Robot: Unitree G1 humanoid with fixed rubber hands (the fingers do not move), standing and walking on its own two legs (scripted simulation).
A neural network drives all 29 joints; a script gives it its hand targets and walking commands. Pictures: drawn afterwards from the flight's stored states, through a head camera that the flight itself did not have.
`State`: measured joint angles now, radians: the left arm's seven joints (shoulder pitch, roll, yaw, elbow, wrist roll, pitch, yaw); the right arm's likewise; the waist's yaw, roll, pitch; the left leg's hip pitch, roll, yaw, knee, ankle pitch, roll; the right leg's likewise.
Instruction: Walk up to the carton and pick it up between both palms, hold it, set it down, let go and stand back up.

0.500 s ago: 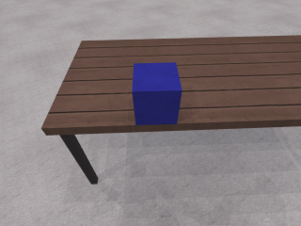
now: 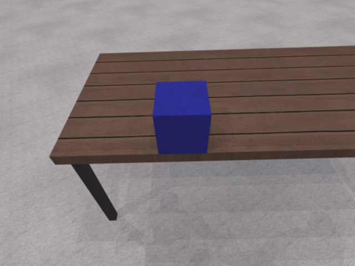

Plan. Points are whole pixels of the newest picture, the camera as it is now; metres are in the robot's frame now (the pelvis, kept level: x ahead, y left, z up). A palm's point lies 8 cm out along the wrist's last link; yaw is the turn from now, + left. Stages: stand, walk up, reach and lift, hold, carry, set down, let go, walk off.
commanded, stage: walk up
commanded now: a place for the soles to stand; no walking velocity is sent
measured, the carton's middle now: (181, 117) +0.59 +0.01 -0.02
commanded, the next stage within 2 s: none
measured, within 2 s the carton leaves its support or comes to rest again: neither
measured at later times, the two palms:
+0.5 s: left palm out of the picture +0.08 +0.32 -0.11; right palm out of the picture +0.07 -0.28 -0.10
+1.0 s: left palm out of the picture +0.15 +0.24 -0.09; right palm (347, 251) +0.21 -0.39 -0.12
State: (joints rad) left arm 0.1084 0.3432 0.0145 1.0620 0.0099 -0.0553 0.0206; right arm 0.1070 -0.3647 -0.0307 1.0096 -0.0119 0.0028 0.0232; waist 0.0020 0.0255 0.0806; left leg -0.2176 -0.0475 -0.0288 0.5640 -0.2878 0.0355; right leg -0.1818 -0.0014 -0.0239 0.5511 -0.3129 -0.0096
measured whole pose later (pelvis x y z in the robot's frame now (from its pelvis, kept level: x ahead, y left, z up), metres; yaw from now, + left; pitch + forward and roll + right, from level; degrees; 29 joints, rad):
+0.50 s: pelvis +0.01 +0.02 +0.01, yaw +1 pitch -3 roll -1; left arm 0.14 0.39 0.05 1.07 0.02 -0.02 -0.03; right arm 0.17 -0.33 -0.05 1.03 -0.03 -0.04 0.04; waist -0.02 -0.01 0.06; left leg -0.16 -0.06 -0.04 0.44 -0.26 0.07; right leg -0.25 0.01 0.01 0.75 -0.47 -0.04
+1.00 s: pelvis +0.13 -0.06 +0.00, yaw +4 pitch -5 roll -1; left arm 0.30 0.32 0.08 0.93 0.00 -0.09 0.00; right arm 0.27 -0.46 -0.07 0.91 -0.02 -0.01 0.05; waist 0.00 0.10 0.11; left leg -0.49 0.00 -0.12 1.07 -0.37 0.02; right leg -0.16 0.03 -0.07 0.51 -0.26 -0.04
